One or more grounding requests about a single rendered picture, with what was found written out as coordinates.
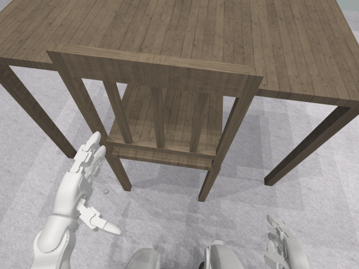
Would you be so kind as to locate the left robot forearm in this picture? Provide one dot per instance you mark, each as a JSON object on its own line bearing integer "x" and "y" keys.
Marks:
{"x": 53, "y": 244}

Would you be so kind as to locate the chair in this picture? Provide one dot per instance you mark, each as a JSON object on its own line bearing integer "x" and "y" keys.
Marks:
{"x": 171, "y": 112}

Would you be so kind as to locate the robot right thigh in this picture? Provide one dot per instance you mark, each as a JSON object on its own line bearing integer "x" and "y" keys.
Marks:
{"x": 221, "y": 257}

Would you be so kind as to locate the left robot hand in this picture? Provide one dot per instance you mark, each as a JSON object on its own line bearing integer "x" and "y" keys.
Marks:
{"x": 77, "y": 182}

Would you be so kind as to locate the right robot shin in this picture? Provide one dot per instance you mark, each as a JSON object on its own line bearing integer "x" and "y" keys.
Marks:
{"x": 217, "y": 242}

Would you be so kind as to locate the right robot hand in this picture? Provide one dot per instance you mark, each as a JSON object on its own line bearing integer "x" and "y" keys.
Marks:
{"x": 291, "y": 254}

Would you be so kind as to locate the table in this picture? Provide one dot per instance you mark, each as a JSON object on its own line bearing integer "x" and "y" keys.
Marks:
{"x": 306, "y": 48}

